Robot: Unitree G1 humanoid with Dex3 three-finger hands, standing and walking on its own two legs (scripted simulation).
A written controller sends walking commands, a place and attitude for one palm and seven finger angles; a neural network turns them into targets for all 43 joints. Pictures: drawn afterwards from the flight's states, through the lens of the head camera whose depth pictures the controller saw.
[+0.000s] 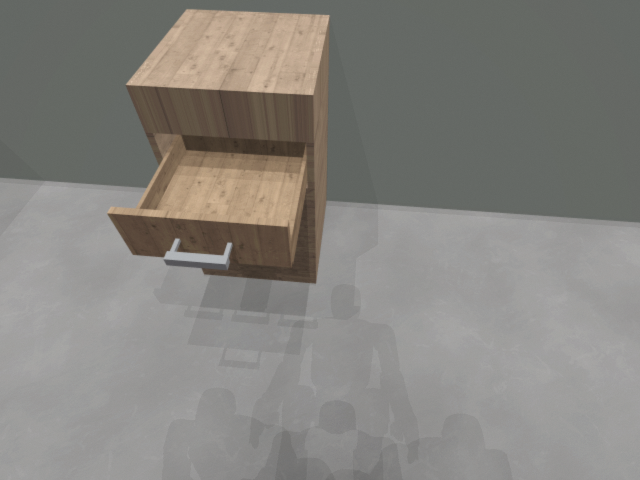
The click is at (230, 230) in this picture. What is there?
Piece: drawer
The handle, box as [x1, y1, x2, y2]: [163, 238, 232, 269]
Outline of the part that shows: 163,259 166,264 169,265 227,269 229,263 228,256 232,245 231,243 227,243 223,255 177,252 176,250 180,240 175,238 171,249 166,252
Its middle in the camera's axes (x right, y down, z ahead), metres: -0.27 +0.03 +0.85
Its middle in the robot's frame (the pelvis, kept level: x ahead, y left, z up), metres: +0.58 +0.30 -0.21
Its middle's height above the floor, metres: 0.57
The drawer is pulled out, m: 0.28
